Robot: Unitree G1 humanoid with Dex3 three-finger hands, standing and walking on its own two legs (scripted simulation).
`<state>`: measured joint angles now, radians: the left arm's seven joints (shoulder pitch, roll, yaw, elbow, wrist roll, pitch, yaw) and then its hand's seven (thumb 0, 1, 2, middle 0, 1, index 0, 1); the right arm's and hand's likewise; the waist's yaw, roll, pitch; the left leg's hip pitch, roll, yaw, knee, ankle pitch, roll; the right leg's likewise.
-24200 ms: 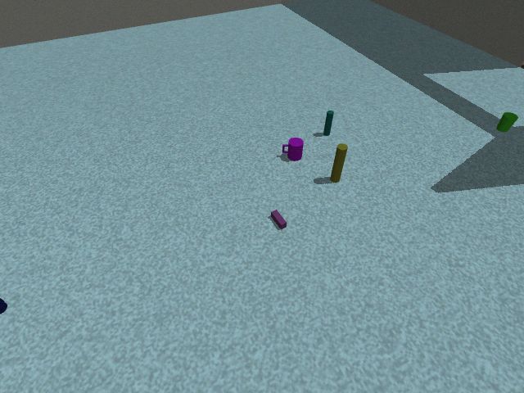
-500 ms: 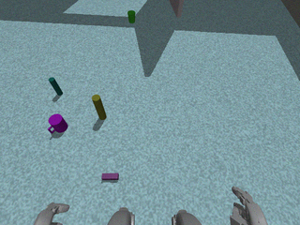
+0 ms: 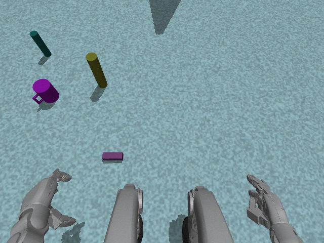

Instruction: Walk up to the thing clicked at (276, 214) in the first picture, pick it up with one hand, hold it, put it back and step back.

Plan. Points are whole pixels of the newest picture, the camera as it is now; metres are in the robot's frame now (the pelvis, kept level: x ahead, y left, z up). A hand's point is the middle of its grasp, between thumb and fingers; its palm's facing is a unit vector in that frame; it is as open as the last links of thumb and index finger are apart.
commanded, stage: rise first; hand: left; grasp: from above
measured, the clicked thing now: (113, 156) +0.45 +0.25 -0.54
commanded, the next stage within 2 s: approach in 1.64 s
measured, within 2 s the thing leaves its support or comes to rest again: neither
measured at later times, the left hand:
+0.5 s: hand (79, 173) +0.33 +0.31 -0.31, palm faces -0.47 -0.19 -0.86, open 12.5 cm
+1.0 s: hand (87, 163) +0.38 +0.31 -0.38, palm faces -0.45 -0.02 -0.89, open 12.3 cm
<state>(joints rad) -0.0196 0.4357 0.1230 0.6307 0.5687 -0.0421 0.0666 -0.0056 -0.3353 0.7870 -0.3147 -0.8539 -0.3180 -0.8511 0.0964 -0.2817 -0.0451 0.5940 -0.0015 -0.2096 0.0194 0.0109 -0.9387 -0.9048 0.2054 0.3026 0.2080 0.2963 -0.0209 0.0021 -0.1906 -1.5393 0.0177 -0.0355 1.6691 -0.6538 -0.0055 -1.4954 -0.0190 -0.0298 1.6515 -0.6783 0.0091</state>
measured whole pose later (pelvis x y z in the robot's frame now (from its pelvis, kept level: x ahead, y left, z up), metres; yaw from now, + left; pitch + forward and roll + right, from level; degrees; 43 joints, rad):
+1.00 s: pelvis -0.05 +0.00 -0.22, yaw -6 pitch +32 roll -7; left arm -0.78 0.77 0.17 1.35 1.31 -0.35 0.40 0.00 -0.21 0.76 -0.36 -0.70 -0.36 -0.70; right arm 0.09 -0.26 0.00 0.78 -0.15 -0.03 0.12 0.00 -0.90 -0.90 0.20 0.30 0.21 0.30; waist -0.14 -0.03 -0.07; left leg -2.29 0.02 -0.12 2.38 -0.66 0.00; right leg -2.20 0.01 -0.08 2.32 -0.68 0.02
